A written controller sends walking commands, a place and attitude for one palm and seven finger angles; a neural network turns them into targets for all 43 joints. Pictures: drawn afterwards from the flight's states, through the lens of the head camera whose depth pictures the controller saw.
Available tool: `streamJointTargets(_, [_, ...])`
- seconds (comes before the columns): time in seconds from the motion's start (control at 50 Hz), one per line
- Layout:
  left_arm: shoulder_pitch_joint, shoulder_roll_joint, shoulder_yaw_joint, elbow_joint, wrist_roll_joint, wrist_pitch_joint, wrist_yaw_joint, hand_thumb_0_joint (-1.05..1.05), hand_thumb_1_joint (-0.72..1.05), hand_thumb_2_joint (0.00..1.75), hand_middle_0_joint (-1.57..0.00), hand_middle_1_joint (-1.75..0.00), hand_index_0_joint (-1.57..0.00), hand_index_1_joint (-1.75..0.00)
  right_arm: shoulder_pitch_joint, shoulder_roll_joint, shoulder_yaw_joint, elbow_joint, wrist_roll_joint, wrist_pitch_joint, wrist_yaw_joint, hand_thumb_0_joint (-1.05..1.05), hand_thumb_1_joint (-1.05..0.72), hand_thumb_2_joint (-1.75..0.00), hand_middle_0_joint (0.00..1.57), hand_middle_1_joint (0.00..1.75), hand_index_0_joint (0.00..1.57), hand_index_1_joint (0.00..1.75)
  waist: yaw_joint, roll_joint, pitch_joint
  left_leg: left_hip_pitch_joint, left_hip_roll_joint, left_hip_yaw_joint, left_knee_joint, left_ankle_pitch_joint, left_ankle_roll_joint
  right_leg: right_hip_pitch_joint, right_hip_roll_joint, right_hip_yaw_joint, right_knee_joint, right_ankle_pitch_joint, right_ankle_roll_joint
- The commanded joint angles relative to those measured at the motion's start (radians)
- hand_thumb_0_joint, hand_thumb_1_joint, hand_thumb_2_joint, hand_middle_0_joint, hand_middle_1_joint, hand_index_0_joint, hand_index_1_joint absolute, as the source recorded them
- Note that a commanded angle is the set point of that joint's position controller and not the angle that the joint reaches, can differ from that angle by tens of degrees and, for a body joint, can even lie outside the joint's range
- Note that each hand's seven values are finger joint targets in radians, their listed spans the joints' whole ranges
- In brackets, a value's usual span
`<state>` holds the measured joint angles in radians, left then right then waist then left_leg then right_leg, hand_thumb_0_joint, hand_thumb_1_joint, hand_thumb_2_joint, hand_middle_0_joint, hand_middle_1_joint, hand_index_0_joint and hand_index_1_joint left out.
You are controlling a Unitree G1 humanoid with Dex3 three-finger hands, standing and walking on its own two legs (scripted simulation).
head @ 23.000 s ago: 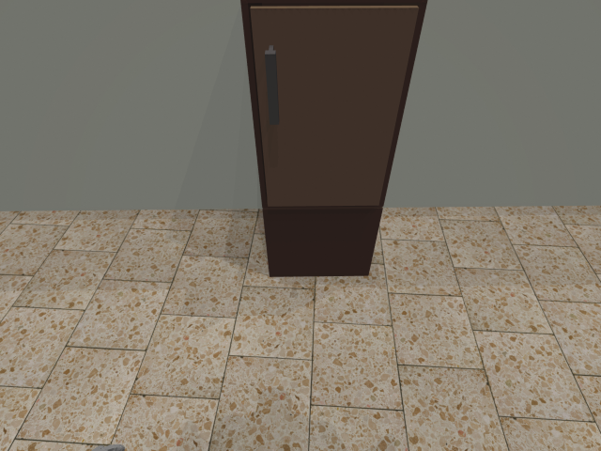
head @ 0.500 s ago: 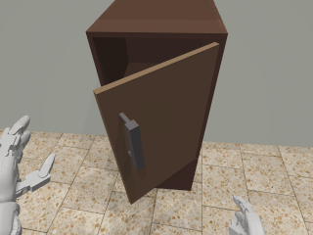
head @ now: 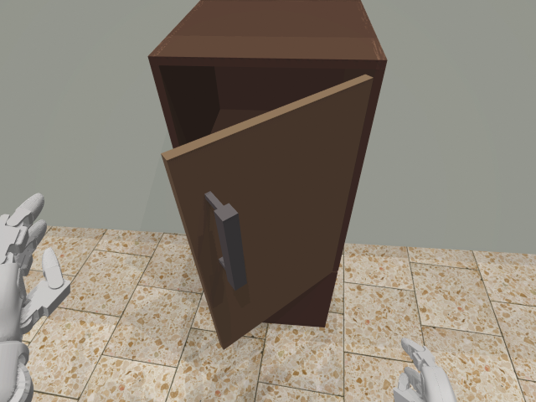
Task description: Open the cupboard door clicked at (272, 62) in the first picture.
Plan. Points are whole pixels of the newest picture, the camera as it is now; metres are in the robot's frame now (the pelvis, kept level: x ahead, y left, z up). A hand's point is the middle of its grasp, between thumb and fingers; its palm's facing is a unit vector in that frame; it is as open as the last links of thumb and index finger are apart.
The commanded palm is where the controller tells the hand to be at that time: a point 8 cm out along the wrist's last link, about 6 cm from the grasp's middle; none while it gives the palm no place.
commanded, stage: step back with the hand held close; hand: left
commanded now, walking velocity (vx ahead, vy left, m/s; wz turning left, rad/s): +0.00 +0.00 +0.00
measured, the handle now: (225, 242) +0.33 +0.12 +0.08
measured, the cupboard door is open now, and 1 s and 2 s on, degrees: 42 42 42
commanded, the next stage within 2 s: stop stepping back and stand still in 1.04 s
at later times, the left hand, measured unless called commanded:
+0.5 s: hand (36, 323) +0.14 +0.27 +0.15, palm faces +0.34 -0.78 -0.52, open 7.4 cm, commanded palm +0.09 +0.32 +0.17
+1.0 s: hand out of the picture +0.02 +0.31 +0.17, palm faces +0.52 -0.71 -0.48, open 7.4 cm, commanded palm -0.05 +0.34 +0.17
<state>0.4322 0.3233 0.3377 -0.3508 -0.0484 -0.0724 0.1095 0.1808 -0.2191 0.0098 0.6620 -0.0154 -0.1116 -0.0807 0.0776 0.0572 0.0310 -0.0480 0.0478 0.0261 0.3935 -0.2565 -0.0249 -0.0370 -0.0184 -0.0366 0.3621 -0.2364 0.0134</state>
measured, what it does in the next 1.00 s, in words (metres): walks backwards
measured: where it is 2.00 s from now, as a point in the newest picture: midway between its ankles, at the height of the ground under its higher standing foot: outside the picture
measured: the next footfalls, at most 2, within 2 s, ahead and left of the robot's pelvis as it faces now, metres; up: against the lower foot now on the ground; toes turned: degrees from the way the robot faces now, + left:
right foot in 1.08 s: -0.21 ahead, -0.09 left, +0.00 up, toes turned +5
left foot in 1.28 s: -0.19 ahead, +0.11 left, +0.00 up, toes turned +6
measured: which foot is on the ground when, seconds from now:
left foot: down 0.00-1.00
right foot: down 0.00-0.86, up 0.88-1.00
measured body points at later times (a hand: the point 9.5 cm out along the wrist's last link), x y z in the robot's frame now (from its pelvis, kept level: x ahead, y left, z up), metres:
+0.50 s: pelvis -0.06 +0.02 -0.01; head -0.04 +0.02 +0.44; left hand +0.12 +0.31 +0.18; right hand +0.12 -0.23 -0.08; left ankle -0.02 +0.13 -0.74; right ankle -0.02 -0.13 -0.74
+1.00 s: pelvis -0.16 +0.02 -0.02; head -0.15 +0.04 +0.43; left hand -0.01 +0.34 +0.20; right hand +0.01 -0.20 -0.10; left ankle -0.02 +0.14 -0.74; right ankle -0.19 -0.11 -0.71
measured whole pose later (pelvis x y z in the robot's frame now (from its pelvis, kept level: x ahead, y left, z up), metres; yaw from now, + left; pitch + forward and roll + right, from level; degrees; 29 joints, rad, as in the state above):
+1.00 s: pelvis -0.16 +0.02 -0.02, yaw +6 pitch -1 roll -4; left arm 0.49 0.45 0.48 -0.53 -0.01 -0.24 0.16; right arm 0.25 -0.17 0.00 0.61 -0.01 -0.13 -0.07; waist -0.02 0.02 0.04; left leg -0.49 0.07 0.01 0.55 -0.07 0.04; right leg -0.31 0.07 -0.02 0.86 -0.43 0.01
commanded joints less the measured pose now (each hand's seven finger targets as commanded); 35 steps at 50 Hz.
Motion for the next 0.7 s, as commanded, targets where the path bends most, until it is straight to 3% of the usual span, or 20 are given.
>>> streamJointTargets(0.0, [-0.108, 0.177, 0.102, -0.187, 0.002, -0.071, 0.018, 0.00, 0.90, 0.90, -0.20, -0.30, -0.20, -0.30, -0.133, -0.102, -0.033, -0.162, 0.002, -0.054, -0.008, 0.00, -0.90, -0.90, 0.20, 0.30, 0.20, 0.30, -0.007, -0.002, -0.045, -0.009, -0.026, 0.014, -0.052, 0.263, 0.034, -0.029, 0.022, -0.011, -0.059, 0.214, -0.018])
streamJointTargets(0.02, [-0.109, 0.183, 0.106, -0.183, 0.003, -0.071, 0.018, 0.00, 0.90, 0.90, -0.20, -0.30, -0.20, -0.30, -0.137, -0.103, -0.034, -0.162, 0.004, -0.054, -0.008, 0.00, -0.90, -0.90, 0.20, 0.30, 0.20, 0.30, -0.005, 0.000, -0.043, -0.013, -0.025, 0.013, -0.055, 0.247, 0.034, -0.034, 0.023, -0.010, -0.061, 0.194, -0.019])
streamJointTargets(0.04, [-0.183, 0.205, 0.106, -0.326, 0.004, -0.091, 0.019, 0.00, 0.90, 0.90, -0.20, -0.30, -0.20, -0.30, -0.150, -0.102, -0.032, -0.178, 0.003, -0.067, -0.007, 0.00, -0.90, -0.90, 0.20, 0.30, 0.20, 0.30, -0.002, 0.045, -0.103, 0.011, -0.032, 0.008, -0.048, 0.252, 0.036, -0.013, 0.019, -0.002, -0.056, 0.206, -0.019])
streamJointTargets(0.06, [-0.198, 0.315, 0.221, -0.316, 0.003, -0.124, 0.023, 0.00, 0.90, 0.90, -0.20, -0.30, -0.20, -0.30, -0.134, -0.120, -0.022, -0.209, 0.013, -0.042, -0.009, 0.00, -0.90, -0.90, 0.20, 0.30, 0.20, 0.30, -0.053, -0.019, 0.017, -0.078, -0.016, 0.012, -0.014, 0.185, 0.052, -0.144, -0.014, 0.055, -0.105, 0.251, -0.014])
streamJointTargets(0.08, [-0.179, 0.304, 0.214, -0.274, 0.008, -0.137, 0.017, 0.00, 0.90, 0.90, -0.20, -0.30, -0.20, -0.30, -0.138, -0.109, -0.021, -0.194, 0.011, -0.022, -0.012, 0.00, -0.90, -0.90, 0.20, 0.30, 0.20, 0.30, -0.050, -0.023, 0.017, -0.102, -0.022, -0.005, -0.010, 0.142, 0.052, -0.143, -0.034, 0.050, -0.109, 0.240, -0.016])
streamJointTargets(0.1, [-0.066, 0.242, 0.166, -0.216, 0.008, -0.125, 0.011, 0.00, 0.90, 0.90, -0.20, -0.30, -0.20, -0.30, -0.143, -0.111, -0.028, -0.195, 0.009, -0.011, -0.011, 0.00, -0.90, -0.90, 0.20, 0.30, 0.20, 0.30, -0.053, -0.058, 0.012, -0.094, -0.021, -0.005, 0.000, 0.164, 0.051, -0.155, -0.036, 0.057, -0.108, 0.262, -0.017])
streamJointTargets(0.14, [0.006, 0.205, 0.137, -0.223, 0.008, -0.120, 0.005, 0.00, 0.90, 0.90, -0.20, -0.30, -0.20, -0.30, -0.134, -0.122, -0.036, -0.213, 0.007, 0.009, -0.007, 0.00, -0.90, -0.90, 0.20, 0.30, 0.20, 0.30, -0.057, -0.035, -0.031, -0.088, -0.013, 0.004, 0.005, 0.208, 0.047, -0.155, -0.039, 0.047, -0.082, 0.289, -0.014])
streamJointTargets(0.2, [0.078, 0.211, 0.152, -0.247, 0.004, -0.126, 0.009, 0.00, 0.90, 0.90, -0.20, -0.30, -0.20, -0.30, -0.118, -0.127, -0.048, -0.229, 0.010, 0.030, -0.009, 0.00, -0.90, -0.90, 0.20, 0.30, 0.20, 0.30, -0.057, 0.010, -0.144, -0.072, 0.007, 0.008, 0.013, 0.334, 0.041, -0.102, -0.040, 0.032, -0.017, 0.380, -0.008])
streamJointTargets(0.24, [0.099, 0.235, 0.175, -0.284, 0.004, -0.128, 0.013, 0.00, 0.90, 0.90, -0.20, -0.30, -0.20, -0.30, -0.117, -0.126, -0.056, -0.246, 0.014, 0.041, -0.008, 0.00, -0.90, -0.90, 0.20, 0.30, 0.20, 0.30, -0.056, -0.025, -0.201, -0.067, 0.018, 0.007, 0.026, 0.397, 0.039, -0.082, -0.034, 0.028, 0.018, 0.435, -0.002])
streamJointTargets(0.26, [0.105, 0.250, 0.190, -0.301, 0.004, -0.130, 0.016, 0.00, 0.90, 0.90, -0.20, -0.30, -0.20, -0.30, -0.118, -0.122, -0.060, -0.253, 0.016, 0.046, -0.009, 0.00, -0.90, -0.90, 0.20, 0.30, 0.20, 0.30, -0.057, -0.052, -0.218, -0.065, 0.020, 0.011, 0.033, 0.414, 0.039, -0.080, -0.035, 0.029, 0.032, 0.465, 0.001])
streamJointTargets(0.34, [0.126, 0.275, 0.217, -0.352, 0.004, -0.134, 0.028, 0.00, 0.90, 0.90, -0.20, -0.30, -0.20, -0.30, -0.120, -0.117, -0.066, -0.275, 0.020, 0.056, -0.014, 0.00, -0.90, -0.90, 0.20, 0.30, 0.20, 0.30, -0.054, -0.039, -0.229, -0.115, 0.027, 0.007, 0.040, 0.410, 0.037, -0.074, -0.035, 0.033, 0.077, 0.482, 0.003])
streamJointTargets(0.44, [0.135, 0.266, 0.218, -0.360, 0.008, -0.146, 0.042, 0.00, 0.90, 0.90, -0.20, -0.30, -0.20, -0.30, -0.111, -0.120, -0.066, -0.279, 0.022, 0.046, -0.016, 0.00, -0.90, -0.90, 0.20, 0.30, 0.20, 0.30, -0.056, 0.011, -0.170, -0.232, 0.041, -0.013, 0.006, 0.237, 0.048, -0.097, -0.026, 0.042, 0.101, 0.323, 0.007])
streamJointTargets(0.52, [0.123, 0.258, 0.220, -0.349, 0.018, -0.165, 0.051, 0.00, 0.90, 0.90, -0.20, -0.30, -0.20, -0.30, -0.096, -0.128, -0.067, -0.276, 0.022, 0.030, -0.014, 0.00, -0.90, -0.90, 0.20, 0.30, 0.20, 0.30, -0.067, 0.002, -0.105, -0.378, 0.049, -0.040, -0.035, -0.062, 0.065, -0.102, -0.024, 0.062, 0.099, 0.132, 0.004])
streamJointTargets(0.58, [0.096, 0.257, 0.223, -0.339, 0.034, -0.181, 0.054, 0.00, 0.90, 0.90, -0.20, -0.30, -0.20, -0.30, -0.095, -0.140, -0.070, -0.276, 0.018, 0.016, -0.014, 0.00, -0.90, -0.90, 0.20, 0.30, 0.20, 0.30, -0.071, 0.029, -0.047, -0.496, 0.050, -0.062, -0.046, -0.267, 0.083, -0.112, -0.024, 0.085, 0.082, -0.028, 0.000])
streamJointTargets(0.66, [0.051, 0.249, 0.213, -0.362, 0.046, -0.206, 0.062, 0.00, 0.90, 0.90, -0.20, -0.30, -0.20, -0.30, -0.059, -0.142, -0.068, -0.271, 0.020, -0.011, -0.012, 0.00, -0.90, -0.90, 0.20, 0.30, 0.20, 0.30, -0.079, -0.002, -0.038, -0.502, 0.040, -0.074, 0.024, -0.365, 0.081, -0.203, -0.033, 0.107, 0.052, -0.217, -0.009])
streamJointTargets(0.68, [0.039, 0.275, 0.231, -0.385, 0.047, -0.212, 0.066, 0.00, 0.90, 0.90, -0.20, -0.30, -0.20, -0.30, -0.063, -0.144, -0.069, -0.266, 0.016, -0.018, -0.016, 0.00, -0.90, -0.90, 0.20, 0.30, 0.20, 0.30, -0.078, 0.009, -0.043, -0.472, 0.035, -0.081, 0.037, -0.352, 0.078, -0.235, -0.038, 0.114, 0.041, -0.223, -0.015])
